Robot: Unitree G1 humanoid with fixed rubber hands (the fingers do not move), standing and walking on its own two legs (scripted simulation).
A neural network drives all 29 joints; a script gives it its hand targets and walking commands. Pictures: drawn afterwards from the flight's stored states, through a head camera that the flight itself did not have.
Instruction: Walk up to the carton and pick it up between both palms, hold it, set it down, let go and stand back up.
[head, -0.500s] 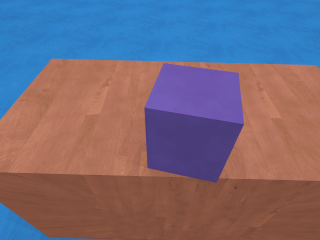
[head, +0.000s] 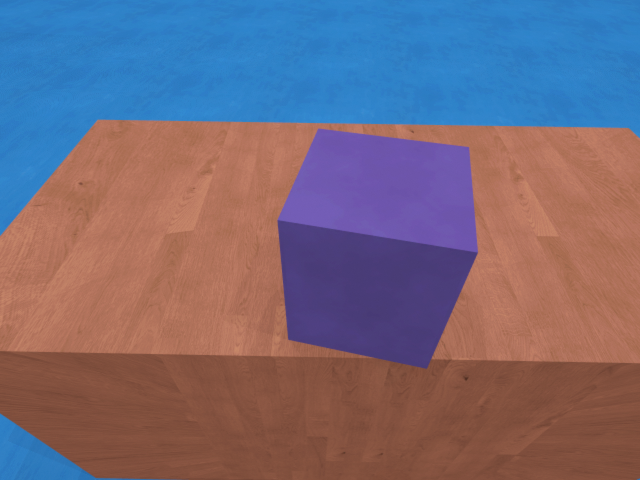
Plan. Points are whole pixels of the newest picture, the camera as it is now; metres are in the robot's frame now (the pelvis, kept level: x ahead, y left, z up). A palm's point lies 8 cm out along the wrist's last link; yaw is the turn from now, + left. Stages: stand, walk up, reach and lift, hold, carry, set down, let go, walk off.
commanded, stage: stand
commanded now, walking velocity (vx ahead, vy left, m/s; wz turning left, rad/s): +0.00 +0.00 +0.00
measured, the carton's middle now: (372, 249) +0.43 -0.07 +0.06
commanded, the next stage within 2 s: none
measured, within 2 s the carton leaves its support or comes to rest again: neither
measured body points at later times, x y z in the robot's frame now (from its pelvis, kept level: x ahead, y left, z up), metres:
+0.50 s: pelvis +0.01 +0.00 +0.00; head +0.01 -0.01 +0.45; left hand +0.06 +0.30 -0.13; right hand +0.08 -0.30 -0.13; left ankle +0.03 +0.11 -0.74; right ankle +0.02 -0.13 -0.74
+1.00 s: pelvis +0.01 +0.00 +0.00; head +0.01 -0.01 +0.45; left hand +0.07 +0.30 -0.13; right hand +0.08 -0.30 -0.13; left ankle +0.03 +0.11 -0.74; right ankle +0.02 -0.14 -0.74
